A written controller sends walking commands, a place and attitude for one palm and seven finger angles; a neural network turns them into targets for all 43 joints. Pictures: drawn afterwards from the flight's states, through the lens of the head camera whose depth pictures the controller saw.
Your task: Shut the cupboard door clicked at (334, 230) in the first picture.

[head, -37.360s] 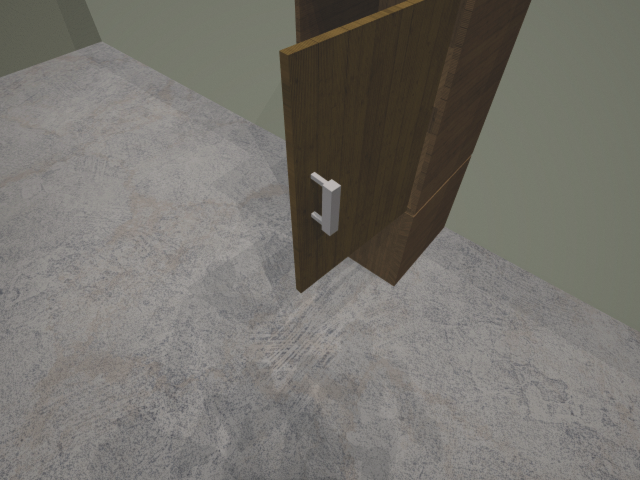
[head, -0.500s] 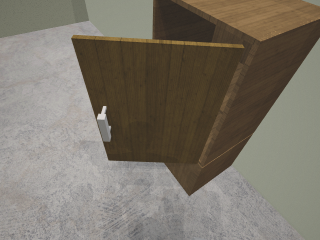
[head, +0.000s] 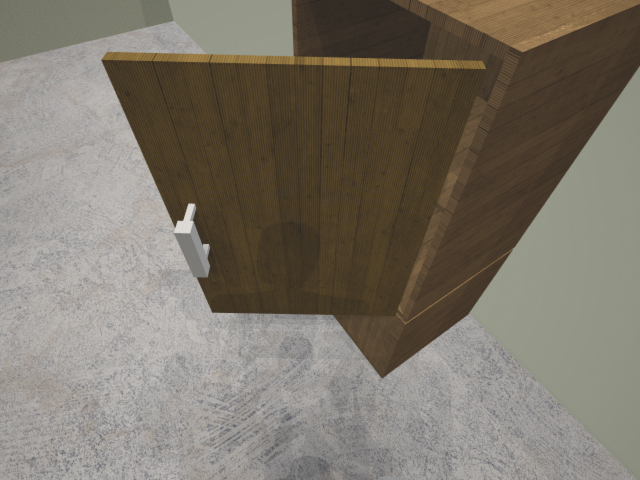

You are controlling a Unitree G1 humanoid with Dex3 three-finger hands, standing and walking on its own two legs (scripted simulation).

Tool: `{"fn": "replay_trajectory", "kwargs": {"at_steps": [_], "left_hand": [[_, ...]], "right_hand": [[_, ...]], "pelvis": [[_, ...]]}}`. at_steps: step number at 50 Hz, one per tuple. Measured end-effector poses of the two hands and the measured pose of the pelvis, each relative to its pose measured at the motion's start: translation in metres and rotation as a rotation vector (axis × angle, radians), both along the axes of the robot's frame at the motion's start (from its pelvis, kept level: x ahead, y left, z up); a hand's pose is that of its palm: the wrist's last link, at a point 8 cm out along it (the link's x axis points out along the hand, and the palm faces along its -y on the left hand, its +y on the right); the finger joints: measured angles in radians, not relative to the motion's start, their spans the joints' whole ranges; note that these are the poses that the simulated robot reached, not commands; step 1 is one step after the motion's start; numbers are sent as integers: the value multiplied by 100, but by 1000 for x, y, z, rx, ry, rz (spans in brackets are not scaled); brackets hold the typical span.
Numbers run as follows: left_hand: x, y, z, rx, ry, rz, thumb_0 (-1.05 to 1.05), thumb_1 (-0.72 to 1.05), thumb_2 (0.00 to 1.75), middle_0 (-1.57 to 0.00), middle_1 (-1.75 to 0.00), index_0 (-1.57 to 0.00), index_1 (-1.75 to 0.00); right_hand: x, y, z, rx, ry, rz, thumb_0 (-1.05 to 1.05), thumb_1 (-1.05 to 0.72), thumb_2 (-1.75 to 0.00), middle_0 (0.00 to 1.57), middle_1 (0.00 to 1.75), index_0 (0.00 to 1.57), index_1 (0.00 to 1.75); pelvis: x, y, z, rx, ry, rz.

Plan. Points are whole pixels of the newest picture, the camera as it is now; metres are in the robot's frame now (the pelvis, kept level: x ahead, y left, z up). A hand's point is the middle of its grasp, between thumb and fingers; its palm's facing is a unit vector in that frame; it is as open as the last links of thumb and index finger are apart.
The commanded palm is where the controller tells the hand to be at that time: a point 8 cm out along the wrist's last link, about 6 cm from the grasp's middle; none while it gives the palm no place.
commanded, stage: come to a stop and stand still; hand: left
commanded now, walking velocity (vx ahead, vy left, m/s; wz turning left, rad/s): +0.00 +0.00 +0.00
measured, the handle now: (196, 240) +0.46 +0.22 -0.03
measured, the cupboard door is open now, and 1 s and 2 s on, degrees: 55 55 55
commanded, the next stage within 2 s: look again from close up in 0.38 s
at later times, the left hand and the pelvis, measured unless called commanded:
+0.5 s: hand out of the picture -0.03 +0.13 -0.17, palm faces +0.06 -0.99 -0.14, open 7.4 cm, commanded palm none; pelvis -0.01 -0.02 +0.01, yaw +1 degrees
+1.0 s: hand out of the picture +0.01 +0.14 -0.16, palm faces +0.06 -0.97 -0.23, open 7.3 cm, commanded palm none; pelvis +0.02 -0.03 +0.01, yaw +2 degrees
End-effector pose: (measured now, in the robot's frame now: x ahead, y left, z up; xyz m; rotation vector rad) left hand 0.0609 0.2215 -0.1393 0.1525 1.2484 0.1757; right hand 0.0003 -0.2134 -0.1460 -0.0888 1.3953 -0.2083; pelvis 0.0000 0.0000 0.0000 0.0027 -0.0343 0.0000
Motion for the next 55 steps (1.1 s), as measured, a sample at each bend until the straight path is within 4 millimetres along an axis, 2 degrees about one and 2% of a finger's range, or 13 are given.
{"fn": "replay_trajectory", "kwargs": {"at_steps": [5,11,16,21,25,28,37,46,55], "left_hand": [[-36,-3,1,4,72,9,-1,93,89,-20,-30,-19,-30],[-71,-17,2,-26,142,20,0,92,90,-20,-30,-19,-30],[-88,-31,3,-57,167,35,0,91,90,-20,-30,-19,-30],[-96,-41,2,-76,180,44,0,91,89,-20,-30,-19,-30],[-98,-46,2,-77,185,41,0,91,89,-20,-30,-20,-30],[-98,-43,0,-65,182,37,0,91,89,-20,-30,-20,-30],[-79,-29,11,-6,131,44,1,91,89,-20,-30,-20,-30],[-59,-29,16,14,118,41,1,93,89,-20,-30,-19,-30],[-49,-37,13,10,131,37,1,93,89,-20,-30,-20,-30]], "right_hand": [[13,-18,5,-17,-37,30,1,-92,-90,20,30,20,30],[16,-25,12,-14,-47,63,1,-91,-90,20,30,20,29],[7,-24,14,-3,-17,76,1,-92,-90,20,30,20,29],[-9,-18,13,19,23,72,1,-91,-90,20,30,20,29],[-22,-11,12,39,54,63,1,-91,-90,20,30,20,29],[-25,-8,7,52,41,78,1,-91,-90,20,30,20,29],[-7,-3,-4,93,-26,99,1,-91,-90,20,30,20,29],[4,-17,-2,76,-12,110,1,-91,-90,20,30,20,29],[9,-35,2,49,30,110,1,-91,-90,20,30,20,29]], "pelvis": [[-5,-7,3,1,6,0],[-7,-13,9,1,8,6],[-7,-17,12,1,6,15],[-6,-19,13,1,5,21],[-6,-20,13,-1,9,25],[-6,-20,9,-2,15,40],[5,-20,7,7,15,43],[15,-27,10,11,16,38],[22,-36,11,6,21,40]]}}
